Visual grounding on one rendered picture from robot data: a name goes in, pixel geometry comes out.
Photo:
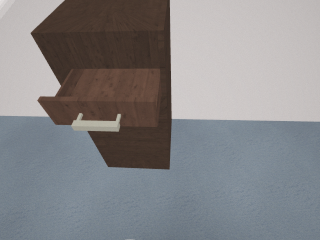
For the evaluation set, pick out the handle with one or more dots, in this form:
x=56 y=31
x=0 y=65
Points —
x=96 y=125

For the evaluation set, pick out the cabinet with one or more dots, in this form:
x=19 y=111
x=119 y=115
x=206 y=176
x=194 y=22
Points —
x=116 y=34

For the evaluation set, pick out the drawer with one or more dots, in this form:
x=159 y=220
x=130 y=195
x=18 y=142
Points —
x=102 y=94

